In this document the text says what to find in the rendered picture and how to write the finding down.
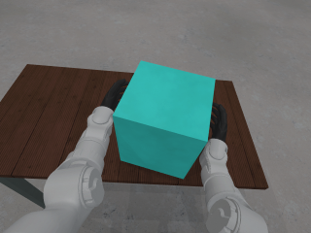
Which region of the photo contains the robot right forearm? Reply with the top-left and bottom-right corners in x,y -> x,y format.
199,138 -> 254,213

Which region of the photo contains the carton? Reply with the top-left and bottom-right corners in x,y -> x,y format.
113,60 -> 216,179

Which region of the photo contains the right robot hand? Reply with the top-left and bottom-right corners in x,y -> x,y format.
209,102 -> 227,142

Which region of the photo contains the robot left forearm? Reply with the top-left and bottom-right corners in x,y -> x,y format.
43,106 -> 114,205

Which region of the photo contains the left robot upper arm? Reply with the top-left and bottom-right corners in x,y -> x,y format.
3,165 -> 105,233

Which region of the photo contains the table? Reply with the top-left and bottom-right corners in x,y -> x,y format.
0,64 -> 269,209

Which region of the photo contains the left robot hand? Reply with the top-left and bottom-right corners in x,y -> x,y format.
100,79 -> 130,111

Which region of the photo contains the right robot upper arm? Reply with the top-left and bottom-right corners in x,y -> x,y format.
205,198 -> 268,233

